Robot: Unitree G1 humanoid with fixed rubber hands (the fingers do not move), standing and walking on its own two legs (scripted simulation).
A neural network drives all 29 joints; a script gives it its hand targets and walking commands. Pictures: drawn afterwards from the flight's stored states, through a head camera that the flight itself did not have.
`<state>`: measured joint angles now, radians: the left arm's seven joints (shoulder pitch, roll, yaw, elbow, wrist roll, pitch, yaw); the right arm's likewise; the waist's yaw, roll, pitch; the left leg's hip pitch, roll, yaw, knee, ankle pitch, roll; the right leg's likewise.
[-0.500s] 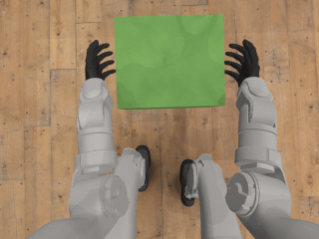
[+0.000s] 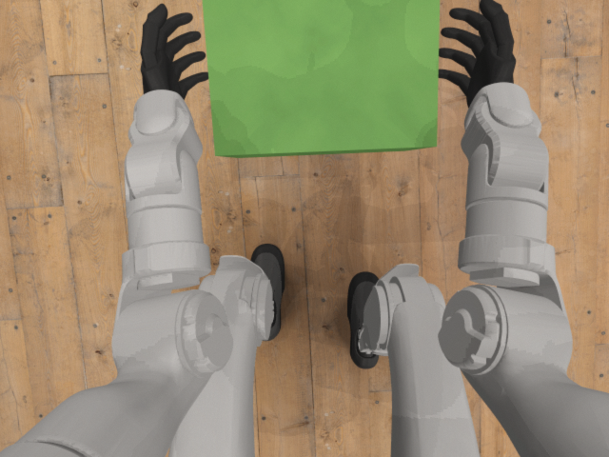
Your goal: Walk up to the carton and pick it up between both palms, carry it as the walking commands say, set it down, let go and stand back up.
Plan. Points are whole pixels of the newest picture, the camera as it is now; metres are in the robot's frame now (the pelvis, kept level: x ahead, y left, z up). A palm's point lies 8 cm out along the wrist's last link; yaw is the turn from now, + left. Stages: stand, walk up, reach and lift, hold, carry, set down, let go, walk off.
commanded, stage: set down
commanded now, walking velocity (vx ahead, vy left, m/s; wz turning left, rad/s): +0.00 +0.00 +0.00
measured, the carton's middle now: (320, 69) +0.55 +0.02 -0.22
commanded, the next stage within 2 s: none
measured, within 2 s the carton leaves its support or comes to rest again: rests again in 1.46 s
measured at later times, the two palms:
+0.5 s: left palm (190, 84) +0.52 +0.19 -0.21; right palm (457, 86) +0.53 -0.15 -0.21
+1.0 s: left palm (202, 78) +0.55 +0.20 -0.28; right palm (434, 94) +0.55 -0.15 -0.30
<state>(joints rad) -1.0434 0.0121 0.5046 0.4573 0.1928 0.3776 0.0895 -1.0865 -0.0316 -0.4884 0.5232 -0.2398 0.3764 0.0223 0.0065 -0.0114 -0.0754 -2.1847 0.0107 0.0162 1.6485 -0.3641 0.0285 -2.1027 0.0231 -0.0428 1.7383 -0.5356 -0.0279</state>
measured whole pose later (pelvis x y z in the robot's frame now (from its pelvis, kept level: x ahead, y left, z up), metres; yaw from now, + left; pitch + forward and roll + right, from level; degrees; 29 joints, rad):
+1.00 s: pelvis +0.00 +0.00 -0.10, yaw +0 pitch +46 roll +0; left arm -1.44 0.29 0.50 0.87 0.03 0.26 0.07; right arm -1.42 -0.23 -0.28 0.78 -0.08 0.31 0.01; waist 0.01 0.04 0.28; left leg -2.39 0.01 0.02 2.03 -0.44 0.01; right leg -2.30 0.03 -0.04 2.13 -0.63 -0.03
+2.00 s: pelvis +0.00 +0.00 -0.12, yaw +0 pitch +40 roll +0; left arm -1.49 0.35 0.45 1.05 0.00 0.19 0.06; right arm -1.47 -0.29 -0.22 0.91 -0.03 0.25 0.05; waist 0.01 0.04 0.40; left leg -2.34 0.01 0.02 2.11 -0.47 0.02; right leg -2.25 0.03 -0.04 2.22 -0.67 -0.04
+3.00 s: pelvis -0.01 +0.00 -0.13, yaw +0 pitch +36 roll +1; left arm -1.55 0.39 0.44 1.16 -0.01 0.11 0.04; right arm -1.54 -0.33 -0.19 1.01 -0.02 0.16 0.07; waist 0.01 0.04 0.50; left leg -2.30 0.01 0.02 2.15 -0.48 0.01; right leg -2.21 0.03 -0.04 2.26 -0.68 -0.04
